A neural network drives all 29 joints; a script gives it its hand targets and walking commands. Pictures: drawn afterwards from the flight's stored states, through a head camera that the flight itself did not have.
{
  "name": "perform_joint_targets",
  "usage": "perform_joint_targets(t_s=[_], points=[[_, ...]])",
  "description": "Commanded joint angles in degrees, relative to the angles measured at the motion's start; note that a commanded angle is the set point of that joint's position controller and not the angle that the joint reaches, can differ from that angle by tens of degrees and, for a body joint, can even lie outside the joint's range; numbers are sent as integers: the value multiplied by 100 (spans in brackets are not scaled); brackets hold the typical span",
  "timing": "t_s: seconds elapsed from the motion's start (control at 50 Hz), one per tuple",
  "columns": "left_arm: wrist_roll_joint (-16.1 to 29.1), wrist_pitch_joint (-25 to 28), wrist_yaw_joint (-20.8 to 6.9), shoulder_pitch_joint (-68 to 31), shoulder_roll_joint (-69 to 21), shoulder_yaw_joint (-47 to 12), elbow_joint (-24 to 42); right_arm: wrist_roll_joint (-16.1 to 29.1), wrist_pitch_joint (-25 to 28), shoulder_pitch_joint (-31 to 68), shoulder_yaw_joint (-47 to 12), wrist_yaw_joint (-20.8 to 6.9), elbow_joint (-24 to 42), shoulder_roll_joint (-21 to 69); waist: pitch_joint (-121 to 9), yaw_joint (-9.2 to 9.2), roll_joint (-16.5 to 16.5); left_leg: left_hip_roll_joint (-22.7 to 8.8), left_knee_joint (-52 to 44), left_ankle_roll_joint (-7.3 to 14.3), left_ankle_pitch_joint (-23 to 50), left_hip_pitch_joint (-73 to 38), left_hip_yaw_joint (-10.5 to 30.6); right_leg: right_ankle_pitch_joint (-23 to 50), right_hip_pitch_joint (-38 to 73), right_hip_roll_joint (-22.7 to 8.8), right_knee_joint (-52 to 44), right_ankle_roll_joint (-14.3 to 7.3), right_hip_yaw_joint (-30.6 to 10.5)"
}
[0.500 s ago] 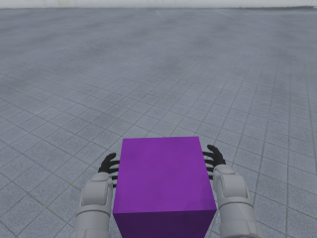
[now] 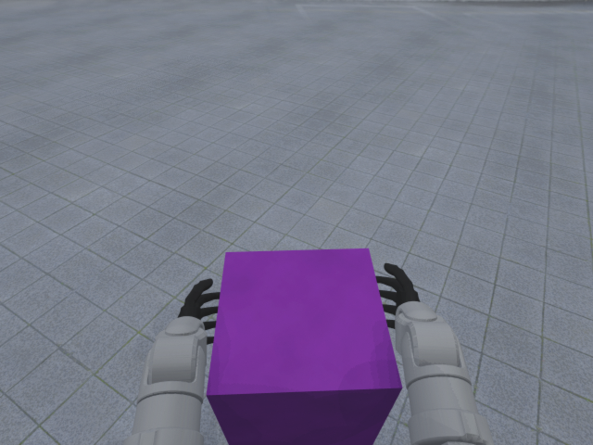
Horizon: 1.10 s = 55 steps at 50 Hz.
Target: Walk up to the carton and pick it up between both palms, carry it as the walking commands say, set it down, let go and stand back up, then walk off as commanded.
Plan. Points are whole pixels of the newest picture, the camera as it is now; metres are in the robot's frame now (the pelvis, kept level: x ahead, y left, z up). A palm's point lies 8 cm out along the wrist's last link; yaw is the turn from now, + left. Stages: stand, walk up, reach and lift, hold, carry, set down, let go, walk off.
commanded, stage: reach and lift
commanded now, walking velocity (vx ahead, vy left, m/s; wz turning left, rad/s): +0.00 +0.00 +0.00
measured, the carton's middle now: (299, 354) +0.29 -0.01 -0.02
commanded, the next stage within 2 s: hold in 0.52 s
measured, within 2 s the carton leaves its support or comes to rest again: neither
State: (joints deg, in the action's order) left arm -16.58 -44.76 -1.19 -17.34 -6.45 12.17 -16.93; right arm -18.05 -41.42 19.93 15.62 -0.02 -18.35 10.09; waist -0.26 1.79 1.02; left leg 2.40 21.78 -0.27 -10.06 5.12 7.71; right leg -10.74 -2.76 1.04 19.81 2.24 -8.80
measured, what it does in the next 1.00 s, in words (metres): stands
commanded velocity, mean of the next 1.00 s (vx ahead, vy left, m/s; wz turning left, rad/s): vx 0.00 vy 0.00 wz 0.00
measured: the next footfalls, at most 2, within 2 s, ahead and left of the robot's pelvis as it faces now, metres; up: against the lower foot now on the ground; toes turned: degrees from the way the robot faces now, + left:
none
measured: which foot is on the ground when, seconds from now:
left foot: down 0.00-1.00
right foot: down 0.00-1.00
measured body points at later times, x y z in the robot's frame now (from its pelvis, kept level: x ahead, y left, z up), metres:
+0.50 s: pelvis +0.00 -0.02 +0.00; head -0.05 -0.02 +0.45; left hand +0.29 +0.13 +0.04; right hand +0.30 -0.17 +0.05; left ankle +0.03 +0.12 -0.75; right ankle +0.01 -0.15 -0.75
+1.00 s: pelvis +0.00 +0.01 +0.00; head -0.05 +0.02 +0.45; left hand +0.28 +0.15 +0.03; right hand +0.29 -0.15 +0.05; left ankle +0.03 +0.12 -0.75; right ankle +0.01 -0.15 -0.75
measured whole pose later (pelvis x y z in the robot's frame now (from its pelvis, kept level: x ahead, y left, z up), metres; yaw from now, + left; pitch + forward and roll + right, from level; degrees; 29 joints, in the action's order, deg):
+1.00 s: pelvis +0.00 +0.01 +0.00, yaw +0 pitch -6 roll +0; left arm -15.5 -45.5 0.7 -10.7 -7.9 9.6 -9.4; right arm -15.7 -42.2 15.5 11.9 -0.7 -13.6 8.9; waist -0.6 1.5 1.5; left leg 3.2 22.1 0.4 -9.8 5.9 7.2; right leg -10.8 -3.7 0.2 20.5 2.8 -8.6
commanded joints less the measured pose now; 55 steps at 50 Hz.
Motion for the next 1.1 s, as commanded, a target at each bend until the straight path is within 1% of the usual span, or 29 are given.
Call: perform_joint_targets(t_s=[0.0, 0.06, 0.08, 0.12, 0.18, 0.24, 0.26, 0.34, 0.38, 0.46, 0.48, 0.5, 0.52, 0.56, 0.58, 0.6, 0.62, 0.64, 0.66, 0.78, 0.86, 0.9, 0.92, 0.94, 1.0, 1.02, 1.04, 1.06, 1.08], points=[[1714, 436, -1238, -3666, -5912, -3033, 610, 1635, 51, 2701, -2958, -1637, -45, 5286, -1338, -47, -288, 215, -401, -227, 827, -642, -271, 610, -107, 531, -176, -196, 554], [1642, 398, -1160, -3521, -6007, -2992, 503, 1694, 72, 2720, -2979, -1745, -31, 5144, -1254, -109, -590, 211, -420, -278, 741, -674, -285, 373, -205, 540, -171, -262, 562], [1709, 490, -1118, -3682, -5979, -3120, 742, 1739, 93, 2792, -3088, -1788, -8, 5207, -1445, -135, -335, 183, -388, -256, 847, -867, -227, 322, -358, 567, -157, -245, 539], [1720, 494, -1096, -3666, -6070, -3239, 783, 1779, 160, 2921, -3143, -1803, 227, 5158, -1581, -157, -551, 193, -336, -264, 897, -945, -211, 363, -391, 557, -114, -279, 522], [1733, 539, -1066, -3526, -5991, -3314, 834, 1861, 161, 2980, -3378, -1796, 340, 5205, -1686, -219, -222, 213, -305, -206, 833, -1007, -260, 373, -402, 542, -116, -232, 537], [1708, 492, -1108, -3440, -5952, -3240, 715, 1784, 106, 2750, -3291, -1745, 191, 5196, -1627, -165, -283, 237, -342, -176, 570, -955, -293, 272, -438, 505, -132, -227, 544], [1706, 494, -1122, -3460, -5876, -3239, 747, 1751, 73, 2734, -3316, -1717, 155, 5257, -1515, -117, 61, 242, -349, -137, 553, -962, -309, 278, -478, 516, -181, -189, 557], [1800, 502, -1208, -3552, -5739, -3428, 1032, 1710, 53, 2412, -3301, -1636, 131, 5435, -1656, -38, -107, 272, -304, -101, 501, -871, -364, 415, -272, 456, -165, -168, 494], [1776, 490, -1258, -3565, -5596, -3321, 997, 1664, -23, 2367, -3277, -1578, -2, 5547, -1458, -51, 229, 270, -335, -37, 233, -809, -417, 180, -296, 416, -251, -81, 496], [1755, 437, -1350, -3333, -5441, -3361, 1191, 1739, -32, 2113, -3350, -1483, 207, 5699, -1324, -119, 73, 354, -260, -31, 461, -673, -462, 764, -113, 283, -299, -12, 360], [1817, 480, -1365, -3499, -5311, -3352, 1373, 1759, -87, 2025, -3411, -1458, 101, 5838, -1361, -134, 350, 358, -247, 14, 469, -547, -464, 788, -17, 292, -321, 44, 379], [1753, 436, -1405, -3352, -5417, -3331, 1152, 1834, -28, 2254, -3453, -1442, 354, 5825, -1363, -208, 72, 394, -221, 1, 406, -481, -520, 823, -28, 250, -311, 35, 315], [1735, 418, -1408, -3228, -5333, -3280, 1148, 1769, -90, 2063, -3321, -1409, 167, 5735, -1203, -97, 200, 367, -273, 6, 522, -488, -478, 1029, -14, 262, -307, 51, 353], [1699, 411, -1400, -3192, -5193, -3153, 1117, 1821, -129, 2061, -3371, -1398, 166, 5798, -1163, -220, 218, 372, -267, 26, 324, -389, -524, 833, 56, 237, -334, 86, 330], [1691, 420, -1399, -3314, -5089, -3216, 1239, 1843, -112, 1789, -3337, -1380, -9, 5925, -1054, -250, -100, 389, -251, 28, 333, -289, -527, 977, 0, 174, -328, 37, 220], [1782, 460, -1417, -3405, -5102, -3275, 1450, 1898, -105, 1906, -3442, -1379, 125, 5969, -1294, -239, 98, 393, -216, 28, 453, -317, -515, 1127, 107, 200, -296, 76, 253], [1710, 433, -1402, -3267, -5097, -3234, 1312, 1948, -96, 1841, -3473, -1378, 112, 6011, -1190, -325, -53, 405, -203, 22, 468, -264, -528, 1260, 104, 171, -256, 58, 231], [1786, 441, -1430, -3380, -5137, -3276, 1319, 1858, -123, 1846, -3411, -1354, 59, 5942, -1220, -216, 145, 400, -229, 27, 392, -310, -502, 1076, 120, 196, -298, 80, 283], [1714, 410, -1431, -3170, -5120, -3179, 1195, 1935, -100, 1912, -3421, -1345, 163, 5944, -1209, -301, -91, 399, -226, 23, 458, -232, -512, 1212, 167, 171, -261, 65, 246], [1880, 441, -1425, -3123, -5514, -3468, 1179, 1905, 2, 2119, -3552, -1336, 557, 5699, -1623, -54, 79, 368, -211, -32, 679, -519, -390, 1149, 138, 336, -149, -23, 407], [2047, 457, -1340, -3099, -5712, -3701, 1368, 1854, 30, 1952, -3550, -1390, 683, 5443, -1713, 97, -67, 260, -238, -110, 1077, -737, -237, 1116, 6, 457, -101, -149, 480], [2059, 433, -1259, -3296, -5737, -3872, 1714, 1791, -3, 1735, -3420, -1455, 554, 5424, -1712, 146, -390, 254, -279, -198, 1069, -797, -227, 949, -120, 486, -77, -201, 526], [2035, 400, -1216, -3149, -5762, -3810, 1553, 1782, -6, 1705, -3366, -1481, 443, 5349, -1663, 134, -238, 213, -293, -227, 1169, -851, -182, 841, -182, 509, -83, -215, 545], [1977, 379, -1191, -3184, -5725, -3817, 1599, 1694, -9, 1547, -3198, -1485, 368, 5268, -1607, 177, -516, 224, -307, -265, 1078, -783, -205, 752, -123, 507, -107, -248, 539], [1906, 336, -1095, -3018, -5852, -3648, 1262, 1709, 12, 1789, -3174, -1595, 441, 5095, -1198, 107, -461, 111, -409, -262, 769, -664, -166, 261, -345, 533, -96, -280, 578], [1783, 298, -1056, -2888, -5881, -3478, 1155, 1725, 35, 1959, -3118, -1637, 586, 4971, -1169, 11, -761, 144, -437, -277, 576, -653, -188, 110, -365, 520, -90, -305, 573], [1818, 329, -1034, -3006, -5756, -3427, 1272, 1745, -14, 1997, -3170, -1670, 434, 5063, -1078, -60, -402, 142, -456, -221, 262, -522, -184, -30, -320, 520, -92, -292, 585], [1782, 317, -1044, -3002, -5856, -3393, 1099, 1691, -1, 2014, -3109, -1686, 427, 5004, -1107, -12, -549, 140, -521, -205, 156, -506, -170, -22, -315, 531, -82, -309, 586], [1803, 358, -1000, -3010, -5873, -3309, 1088, 1751, -10, 2112, -3178, -1743, 374, 4960, -905, -98, -363, 49, -587, -149, -164, -390, -77, -180, -391, 553, 13, -283, 606]])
